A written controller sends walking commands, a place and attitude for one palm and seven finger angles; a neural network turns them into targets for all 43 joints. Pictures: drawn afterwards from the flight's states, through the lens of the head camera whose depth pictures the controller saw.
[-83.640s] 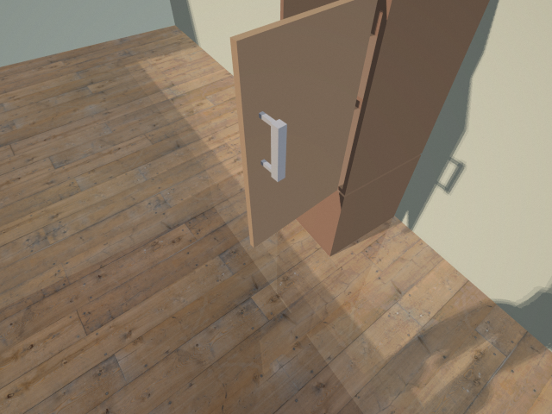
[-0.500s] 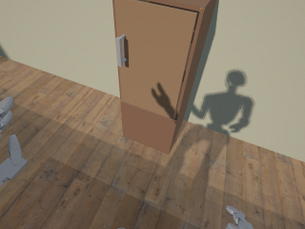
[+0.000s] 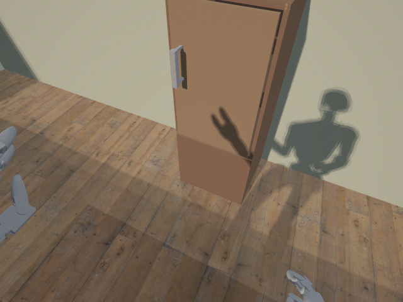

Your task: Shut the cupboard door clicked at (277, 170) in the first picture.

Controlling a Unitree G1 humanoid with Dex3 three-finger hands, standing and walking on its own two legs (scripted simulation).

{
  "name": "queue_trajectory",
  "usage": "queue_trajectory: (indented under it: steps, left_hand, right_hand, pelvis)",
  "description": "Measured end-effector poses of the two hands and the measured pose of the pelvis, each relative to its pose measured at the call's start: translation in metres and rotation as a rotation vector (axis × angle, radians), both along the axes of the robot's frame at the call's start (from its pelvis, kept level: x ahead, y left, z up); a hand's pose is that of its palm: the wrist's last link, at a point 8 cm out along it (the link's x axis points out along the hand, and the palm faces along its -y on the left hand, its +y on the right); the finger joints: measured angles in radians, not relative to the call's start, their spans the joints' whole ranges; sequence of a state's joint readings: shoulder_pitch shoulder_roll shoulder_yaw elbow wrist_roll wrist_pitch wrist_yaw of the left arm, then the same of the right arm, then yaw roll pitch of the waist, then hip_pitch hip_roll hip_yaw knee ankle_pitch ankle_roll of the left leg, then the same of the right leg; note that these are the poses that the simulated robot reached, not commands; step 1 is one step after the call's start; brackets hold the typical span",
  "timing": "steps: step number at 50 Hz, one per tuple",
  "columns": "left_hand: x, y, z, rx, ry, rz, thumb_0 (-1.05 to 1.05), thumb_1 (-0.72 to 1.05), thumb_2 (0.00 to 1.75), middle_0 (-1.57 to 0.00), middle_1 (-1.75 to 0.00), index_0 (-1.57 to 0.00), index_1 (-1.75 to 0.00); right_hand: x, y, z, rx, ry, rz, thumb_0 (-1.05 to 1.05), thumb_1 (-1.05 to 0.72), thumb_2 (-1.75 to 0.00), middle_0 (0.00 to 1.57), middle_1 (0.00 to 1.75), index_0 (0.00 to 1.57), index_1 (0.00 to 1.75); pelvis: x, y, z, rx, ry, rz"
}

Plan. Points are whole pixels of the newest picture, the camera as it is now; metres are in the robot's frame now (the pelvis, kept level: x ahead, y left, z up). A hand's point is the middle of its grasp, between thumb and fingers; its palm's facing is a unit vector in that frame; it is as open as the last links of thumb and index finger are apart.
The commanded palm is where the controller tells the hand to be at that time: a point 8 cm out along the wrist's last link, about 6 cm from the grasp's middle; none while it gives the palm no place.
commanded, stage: let the arm hang, fingers relaxed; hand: left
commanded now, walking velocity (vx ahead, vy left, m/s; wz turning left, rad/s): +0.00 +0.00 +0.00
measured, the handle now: (177, 66) +0.88 +0.14 +0.04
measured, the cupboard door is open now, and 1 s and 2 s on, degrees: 0 0 0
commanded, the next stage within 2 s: look to check the result in 1.08 s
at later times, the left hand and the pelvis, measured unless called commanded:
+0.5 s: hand out of the picture -0.01 +0.22 -0.16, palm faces +0.06 -0.98 -0.21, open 7.1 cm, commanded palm none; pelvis +0.00 +0.03 +0.01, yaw +2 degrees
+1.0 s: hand out of the picture -0.03 +0.20 -0.17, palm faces +0.03 -0.99 -0.14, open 7.4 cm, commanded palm none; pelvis -0.01 +0.05 +0.01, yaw +0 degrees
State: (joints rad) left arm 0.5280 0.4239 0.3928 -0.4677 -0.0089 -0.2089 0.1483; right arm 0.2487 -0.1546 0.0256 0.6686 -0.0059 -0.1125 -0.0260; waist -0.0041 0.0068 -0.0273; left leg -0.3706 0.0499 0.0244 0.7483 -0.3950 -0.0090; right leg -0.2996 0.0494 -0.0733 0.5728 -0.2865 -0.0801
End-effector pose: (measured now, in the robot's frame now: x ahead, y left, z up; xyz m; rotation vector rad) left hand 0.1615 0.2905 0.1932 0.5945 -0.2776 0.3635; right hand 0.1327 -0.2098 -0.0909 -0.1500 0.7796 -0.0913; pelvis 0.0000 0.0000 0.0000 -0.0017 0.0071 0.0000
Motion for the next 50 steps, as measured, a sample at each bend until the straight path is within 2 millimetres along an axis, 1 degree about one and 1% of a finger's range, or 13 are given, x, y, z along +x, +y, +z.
queue_trajectory:
  steps: [2, 4, 6, 8, 10, 13, 15, 19, 24, 29, 34, 41, 50]
  left_hand:
    - [0.013, 0.009, -0.038, -0.047, 0.177, 0.028, 0.00, 0.89, 0.90, -0.21, -0.31, -0.20, -0.30]
    - [0.020, 0.016, -0.096, -0.160, 0.417, 0.077, 0.00, 0.90, 0.90, -0.20, -0.30, -0.20, -0.30]
    - [0.013, 0.012, -0.162, -0.280, 0.656, 0.114, 0.00, 0.90, 0.90, -0.20, -0.30, -0.20, -0.30]
    - [-0.006, -0.002, -0.222, -0.387, 0.877, 0.129, 0.00, 0.91, 0.90, -0.20, -0.30, -0.19, -0.30]
    - [-0.036, -0.023, -0.271, -0.486, 1.075, 0.129, 0.01, 0.91, 0.90, -0.20, -0.30, -0.19, -0.30]
    - [-0.086, -0.056, -0.317, -0.630, 1.302, 0.127, 0.01, 0.92, 0.89, -0.20, -0.30, -0.19, -0.30]
    - [-0.103, -0.052, -0.325, -0.691, 1.308, 0.199, -0.03, 0.99, 0.89, -0.21, -0.30, -0.20, -0.30]
    - [-0.136, -0.038, -0.332, -0.686, 1.404, 0.240, -0.04, 1.01, 0.89, -0.21, -0.30, -0.20, -0.30]
    - [-0.173, -0.023, -0.326, -0.660, 1.513, 0.300, -0.02, 0.96, 0.89, -0.20, -0.30, -0.20, -0.30]
    - [-0.195, -0.012, -0.319, -0.637, 1.571, 0.346, -0.01, 0.93, 0.89, -0.20, -0.30, -0.20, -0.30]
    - [-0.205, -0.011, -0.317, -0.633, 1.598, 0.357, 0.00, 0.92, 0.89, -0.20, -0.30, -0.20, -0.30]
    - [-0.204, -0.023, -0.323, -0.656, 1.611, 0.324, 0.00, 0.91, 0.90, -0.20, -0.30, -0.20, -0.30]
    - [-0.198, -0.041, -0.330, -0.696, 1.614, 0.274, 0.00, 0.91, 0.90, -0.20, -0.30, -0.20, -0.30]
  right_hand:
    - [0.006, -0.004, -0.010, 0.007, 0.048, 0.038, 0.01, -0.90, -0.90, 0.20, 0.30, 0.21, 0.30]
    - [0.010, -0.009, -0.020, 0.008, 0.094, 0.046, 0.01, -0.90, -0.90, 0.20, 0.30, 0.21, 0.30]
    - [0.009, -0.013, -0.030, -0.004, 0.127, 0.043, 0.01, -0.90, -0.90, 0.20, 0.30, 0.21, 0.30]
    - [0.002, -0.016, -0.034, -0.026, 0.168, 0.036, 0.01, -0.91, -0.90, 0.20, 0.30, 0.20, 0.30]
    - [-0.010, -0.017, -0.032, -0.052, 0.220, 0.026, 0.01, -0.91, -0.90, 0.20, 0.30, 0.20, 0.30]
    - [-0.032, -0.019, -0.023, -0.092, 0.297, 0.002, 0.01, -0.91, -0.90, 0.20, 0.30, 0.20, 0.30]
    - [-0.048, -0.019, -0.019, -0.114, 0.356, -0.003, 0.00, -0.91, -0.90, 0.20, 0.30, 0.20, 0.30]
    - [-0.076, -0.014, -0.018, -0.123, 0.447, -0.026, 0.00, -0.91, -0.90, 0.20, 0.30, 0.20, 0.30]
    - [-0.102, 0.001, -0.027, -0.077, 0.503, -0.061, 0.00, -0.91, -0.90, 0.20, 0.30, 0.20, 0.30]
    - [-0.126, 0.023, -0.039, -0.015, 0.551, -0.076, 0.00, -0.91, -0.90, 0.20, 0.30, 0.20, 0.30]
    - [-0.151, 0.040, -0.045, 0.025, 0.606, -0.093, 0.00, -0.92, -0.90, 0.20, 0.30, 0.20, 0.30]
    - [-0.178, 0.052, -0.046, 0.046, 0.664, -0.125, 0.00, -0.91, -0.90, 0.20, 0.30, 0.20, 0.30]
    - [-0.190, 0.055, -0.042, 0.039, 0.688, -0.154, 0.00, -0.91, -0.90, 0.20, 0.30, 0.20, 0.30]
  pelvis:
    - [0.001, 0.004, 0.001, 0.007, 0.014, 0.022]
    - [0.001, 0.009, 0.000, 0.014, 0.016, 0.040]
    - [0.001, 0.014, -0.005, 0.011, 0.008, 0.052]
    - [0.001, 0.017, -0.007, 0.014, -0.004, 0.052]
    - [0.001, 0.017, -0.006, 0.023, -0.015, 0.045]
    - [0.001, 0.018, -0.001, 0.018, -0.026, 0.037]
    - [0.000, 0.016, 0.002, 0.008, -0.028, 0.041]
    - [-0.002, 0.019, 0.008, -0.009, -0.034, 0.041]
    - [-0.004, 0.029, 0.012, -0.015, -0.041, 0.029]
    - [-0.007, 0.037, 0.014, -0.010, -0.046, 0.017]
    - [-0.009, 0.043, 0.015, -0.004, -0.048, 0.007]
    - [-0.011, 0.047, 0.014, 0.001, -0.045, -0.001]
    - [-0.011, 0.049, 0.014, 0.002, -0.041, -0.002]
